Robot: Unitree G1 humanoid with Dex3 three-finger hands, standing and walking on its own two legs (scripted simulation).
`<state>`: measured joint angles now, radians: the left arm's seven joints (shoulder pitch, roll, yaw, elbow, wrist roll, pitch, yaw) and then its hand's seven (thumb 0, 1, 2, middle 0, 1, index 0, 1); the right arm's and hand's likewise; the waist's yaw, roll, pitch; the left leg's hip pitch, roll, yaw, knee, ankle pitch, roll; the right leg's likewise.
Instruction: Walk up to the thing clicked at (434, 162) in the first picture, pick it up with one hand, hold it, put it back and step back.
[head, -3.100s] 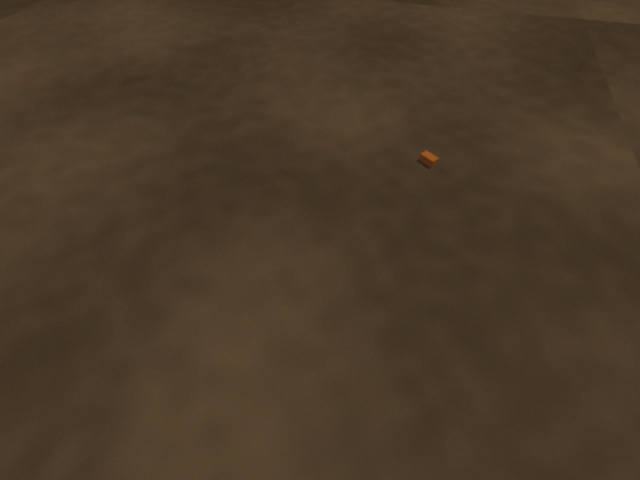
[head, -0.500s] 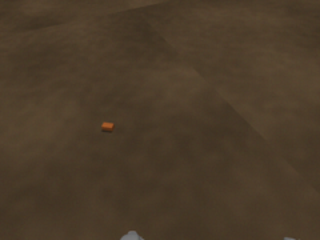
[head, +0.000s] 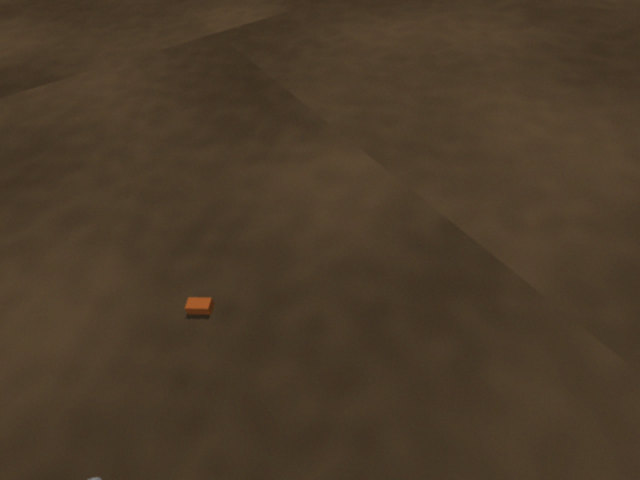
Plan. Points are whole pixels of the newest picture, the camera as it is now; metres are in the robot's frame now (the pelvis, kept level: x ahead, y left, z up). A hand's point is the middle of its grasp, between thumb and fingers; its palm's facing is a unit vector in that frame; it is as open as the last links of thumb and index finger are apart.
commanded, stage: walk up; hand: left
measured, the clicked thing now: (199, 305) +0.85 +0.50 -0.73
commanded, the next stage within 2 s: none
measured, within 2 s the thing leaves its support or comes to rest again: neither
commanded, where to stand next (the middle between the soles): +0.40 +0.23 m, yaw -5 degrees
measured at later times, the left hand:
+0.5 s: hand (39, 442) +0.23 +0.44 -0.13, palm faces -0.12 -0.87 -0.47, open 7.4 cm
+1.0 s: hand out of the picture +0.33 +0.57 -0.14, palm faces -0.07 -0.86 -0.51, open 7.4 cm
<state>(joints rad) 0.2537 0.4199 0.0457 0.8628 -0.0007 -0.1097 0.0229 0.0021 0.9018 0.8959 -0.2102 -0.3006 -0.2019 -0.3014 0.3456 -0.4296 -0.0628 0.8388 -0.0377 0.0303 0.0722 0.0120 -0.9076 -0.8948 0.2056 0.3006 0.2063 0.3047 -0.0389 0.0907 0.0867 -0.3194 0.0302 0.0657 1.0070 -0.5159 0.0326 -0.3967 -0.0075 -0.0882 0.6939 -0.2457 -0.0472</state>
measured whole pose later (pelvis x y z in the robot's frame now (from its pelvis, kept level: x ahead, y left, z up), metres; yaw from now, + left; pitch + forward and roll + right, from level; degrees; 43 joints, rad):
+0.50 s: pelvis +0.14 +0.15 +0.00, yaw -3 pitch -2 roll +0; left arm 0.27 0.46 0.05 0.96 0.00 -0.09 0.02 0.01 0.90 0.90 -0.21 -0.30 -0.20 -0.30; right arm 0.35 -0.44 -0.08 0.83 -0.04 -0.01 0.07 0.01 -0.91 -0.89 0.21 0.30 0.21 0.30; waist -0.06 0.01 0.08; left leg -0.32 0.06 0.11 0.72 -0.36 0.03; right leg -0.53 -0.05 -0.08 1.00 -0.45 -0.03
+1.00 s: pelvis +0.28 +0.26 -0.01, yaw -4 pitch -2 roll +1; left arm 0.32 0.47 0.05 0.90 0.02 -0.04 0.02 0.00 0.90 0.90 -0.21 -0.30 -0.20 -0.30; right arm 0.23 -0.46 -0.09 0.85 -0.02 -0.03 0.04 0.01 -0.91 -0.89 0.20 0.30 0.21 0.30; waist 0.03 0.02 0.08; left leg -0.46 0.08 0.05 0.82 -0.32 -0.03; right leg -0.40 -0.14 0.05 0.95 -0.48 -0.02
